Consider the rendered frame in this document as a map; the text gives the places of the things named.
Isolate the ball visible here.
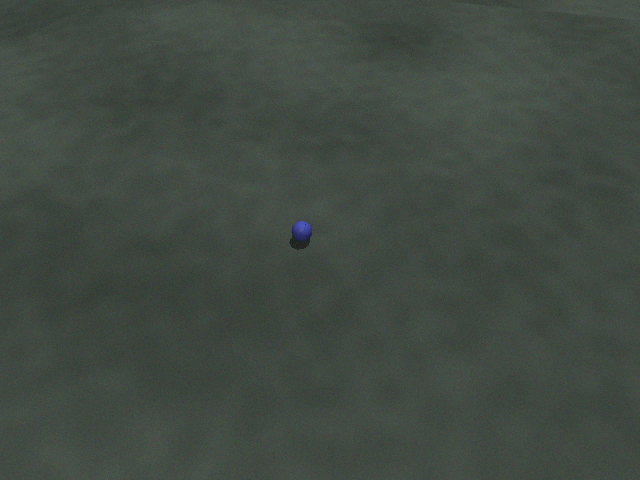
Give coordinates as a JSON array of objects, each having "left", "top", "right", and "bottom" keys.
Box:
[{"left": 292, "top": 221, "right": 312, "bottom": 241}]

